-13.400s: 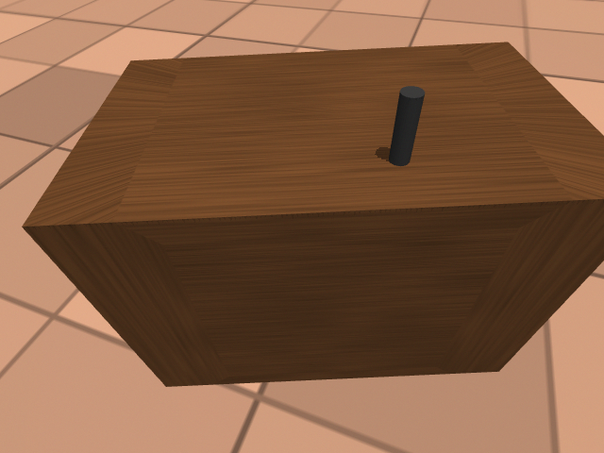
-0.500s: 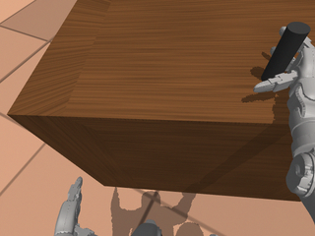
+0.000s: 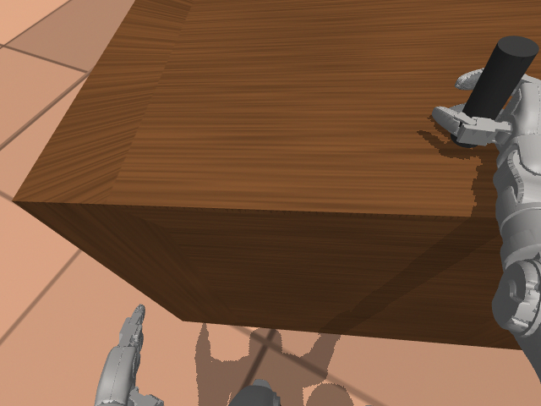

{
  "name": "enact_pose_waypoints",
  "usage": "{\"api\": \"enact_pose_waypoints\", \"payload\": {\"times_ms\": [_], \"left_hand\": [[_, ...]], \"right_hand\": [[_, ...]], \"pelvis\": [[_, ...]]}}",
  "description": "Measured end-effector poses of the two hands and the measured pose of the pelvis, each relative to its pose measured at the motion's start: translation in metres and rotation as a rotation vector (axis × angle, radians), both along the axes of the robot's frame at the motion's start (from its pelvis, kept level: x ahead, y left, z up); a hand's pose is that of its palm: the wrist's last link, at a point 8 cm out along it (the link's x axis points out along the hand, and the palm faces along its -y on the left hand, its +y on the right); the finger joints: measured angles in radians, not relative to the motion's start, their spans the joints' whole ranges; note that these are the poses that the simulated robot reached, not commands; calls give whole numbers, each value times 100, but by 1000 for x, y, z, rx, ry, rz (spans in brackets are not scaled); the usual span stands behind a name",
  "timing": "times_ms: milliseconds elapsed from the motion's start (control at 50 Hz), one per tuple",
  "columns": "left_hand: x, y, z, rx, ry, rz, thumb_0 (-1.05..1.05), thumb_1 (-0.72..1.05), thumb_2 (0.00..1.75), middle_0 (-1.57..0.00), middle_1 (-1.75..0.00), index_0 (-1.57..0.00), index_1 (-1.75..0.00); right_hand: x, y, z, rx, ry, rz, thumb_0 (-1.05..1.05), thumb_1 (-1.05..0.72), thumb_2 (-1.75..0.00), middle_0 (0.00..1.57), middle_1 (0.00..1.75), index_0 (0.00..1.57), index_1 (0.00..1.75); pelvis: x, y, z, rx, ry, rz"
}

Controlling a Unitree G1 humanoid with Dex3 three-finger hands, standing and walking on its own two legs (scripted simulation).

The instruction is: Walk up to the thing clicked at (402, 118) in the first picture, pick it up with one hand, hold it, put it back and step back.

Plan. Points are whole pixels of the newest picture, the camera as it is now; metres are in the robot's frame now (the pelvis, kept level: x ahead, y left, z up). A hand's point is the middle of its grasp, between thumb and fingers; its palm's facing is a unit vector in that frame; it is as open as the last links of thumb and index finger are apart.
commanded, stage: settle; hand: right
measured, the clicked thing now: (488, 98) +0.51 -0.20 +0.14
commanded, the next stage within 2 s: lift in 1.10 s
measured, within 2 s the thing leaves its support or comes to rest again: leaves its support in 0.22 s
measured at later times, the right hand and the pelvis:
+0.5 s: hand (489, 81) +0.52 -0.20 +0.16, palm faces +0.15 +0.99 -0.02, open 5.3 cm; pelvis +0.00 +0.00 +0.01, yaw +0 degrees
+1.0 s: hand (500, 58) +0.52 -0.20 +0.20, palm faces +0.15 +0.99 +0.00, open 5.3 cm; pelvis +0.00 +0.00 +0.02, yaw +0 degrees
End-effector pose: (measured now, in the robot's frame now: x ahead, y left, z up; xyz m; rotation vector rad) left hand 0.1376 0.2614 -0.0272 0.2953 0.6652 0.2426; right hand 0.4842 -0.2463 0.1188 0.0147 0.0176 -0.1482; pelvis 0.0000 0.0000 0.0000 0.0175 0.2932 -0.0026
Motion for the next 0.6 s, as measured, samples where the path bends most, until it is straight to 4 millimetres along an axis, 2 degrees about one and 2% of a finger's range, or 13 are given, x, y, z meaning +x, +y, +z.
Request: {"api": "enact_pose_waypoints", "payload": {"times_ms": [160, 280, 360, 480, 600], "left_hand": [[-17, 1, -18, -34, 71, 24, -1, -54, 6, -7, -5, -6, -6], [-12, 7, -12, -27, 44, 43, -1, -57, 7, -7, -5, -6, -7], [-6, 4, -7, -28, 21, 28, -1, -57, 8, -7, -5, -6, -7], [-8, -6, -16, -70, 50, 23, -1, -55, 7, -7, -6, -6, -7], [-11, 0, -12, -64, 49, 38, -1, -55, 6, -8, -6, -6, -7]], "right_hand": [[3, -2, 3, -28, 9, 10, 0, -11, -92, 106, 104, 104, 103], [3, 5, 20, -2, -3, 16, 1, -17, -112, 102, 116, 100, 116], [3, 3, 31, 2, 9, 5, 1, -18, -113, 101, 118, 100, 117], [4, -2, 45, -33, -10, -4, 1, -16, -115, 102, 116, 101, 116], [2, 0, 52, -24, 5, 9, 1, -16, -115, 102, 116, 101, 116]], "pelvis": [[-4, -1, -3, 1, 16, 0], [-2, -2, 1, -2, -7, 3], [0, 0, 5, -1, -19, 2], [-1, 1, 7, -3, -27, 2], [1, -1, 11, -6, -39, 1]]}}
